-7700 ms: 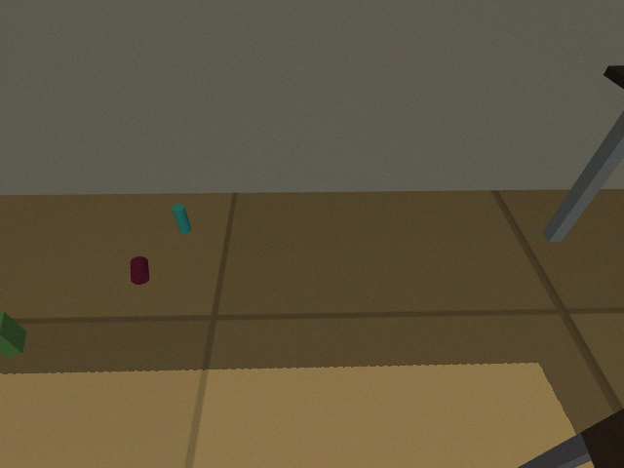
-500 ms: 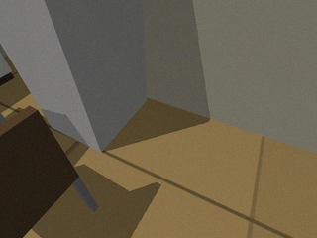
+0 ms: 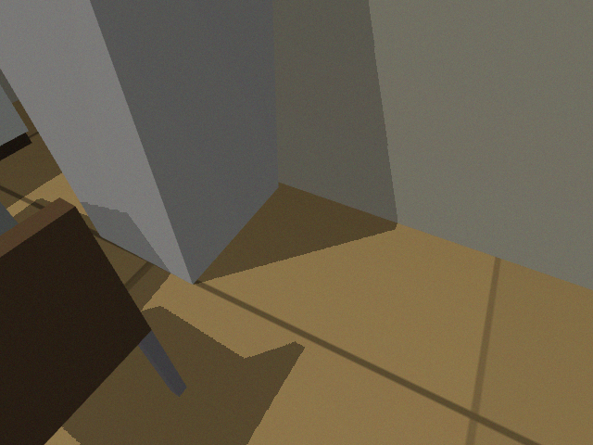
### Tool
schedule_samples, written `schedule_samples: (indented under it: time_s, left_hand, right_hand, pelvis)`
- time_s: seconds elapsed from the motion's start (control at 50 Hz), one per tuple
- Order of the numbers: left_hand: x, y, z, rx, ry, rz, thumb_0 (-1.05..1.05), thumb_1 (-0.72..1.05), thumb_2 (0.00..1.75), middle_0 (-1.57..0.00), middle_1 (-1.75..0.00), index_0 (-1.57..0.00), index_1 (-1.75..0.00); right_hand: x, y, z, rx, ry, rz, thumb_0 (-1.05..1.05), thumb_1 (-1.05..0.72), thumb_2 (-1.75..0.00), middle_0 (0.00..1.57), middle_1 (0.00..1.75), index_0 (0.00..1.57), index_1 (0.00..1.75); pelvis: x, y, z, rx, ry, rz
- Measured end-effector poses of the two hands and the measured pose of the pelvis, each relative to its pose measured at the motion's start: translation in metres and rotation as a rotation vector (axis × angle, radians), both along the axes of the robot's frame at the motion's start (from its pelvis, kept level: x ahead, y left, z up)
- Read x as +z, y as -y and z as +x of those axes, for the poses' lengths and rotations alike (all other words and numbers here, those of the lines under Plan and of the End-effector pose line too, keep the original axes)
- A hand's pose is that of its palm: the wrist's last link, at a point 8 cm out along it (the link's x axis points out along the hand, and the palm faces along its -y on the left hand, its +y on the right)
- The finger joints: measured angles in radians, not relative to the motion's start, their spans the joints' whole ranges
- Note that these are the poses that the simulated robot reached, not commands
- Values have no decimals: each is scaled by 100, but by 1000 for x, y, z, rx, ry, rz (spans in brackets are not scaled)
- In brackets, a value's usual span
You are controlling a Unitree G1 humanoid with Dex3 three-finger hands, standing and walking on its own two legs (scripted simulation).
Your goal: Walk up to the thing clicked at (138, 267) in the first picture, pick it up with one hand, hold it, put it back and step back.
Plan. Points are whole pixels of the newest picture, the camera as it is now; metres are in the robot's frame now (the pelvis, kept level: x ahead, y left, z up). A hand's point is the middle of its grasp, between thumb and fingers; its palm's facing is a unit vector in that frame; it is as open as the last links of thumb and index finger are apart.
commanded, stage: stand
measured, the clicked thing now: out of the picture -1.15 -0.12 -0.75
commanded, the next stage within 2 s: walk up in 0.80 s
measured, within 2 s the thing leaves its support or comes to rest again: neither
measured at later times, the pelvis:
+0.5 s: pelvis +0.00 +0.00 +0.00, yaw +0 degrees
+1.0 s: pelvis -0.01 -0.04 -0.01, yaw +14 degrees
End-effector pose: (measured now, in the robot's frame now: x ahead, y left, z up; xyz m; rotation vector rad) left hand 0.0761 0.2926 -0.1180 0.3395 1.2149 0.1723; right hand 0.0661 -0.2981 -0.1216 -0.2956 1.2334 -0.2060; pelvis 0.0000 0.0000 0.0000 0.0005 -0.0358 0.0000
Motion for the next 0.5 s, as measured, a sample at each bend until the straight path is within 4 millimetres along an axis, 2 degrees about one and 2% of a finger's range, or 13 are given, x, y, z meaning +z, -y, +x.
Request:
schedule_samples:
  time_s: [0.2,0.5]
  left_hand:
    - [1,-1,-1,3,4,3,0,90,89,-20,-30,-20,-30]
    - [0,0,-5,8,-3,1,0,90,89,-20,-30,-20,-30]
  right_hand:
    - [0,0,3,0,11,1,1,-91,-90,21,30,20,30]
    - [0,1,-3,1,-4,-3,1,-91,-90,21,30,20,30]
  pelvis:
    - [0,0,0,1,4,0]
    - [0,1,-1,3,3,0]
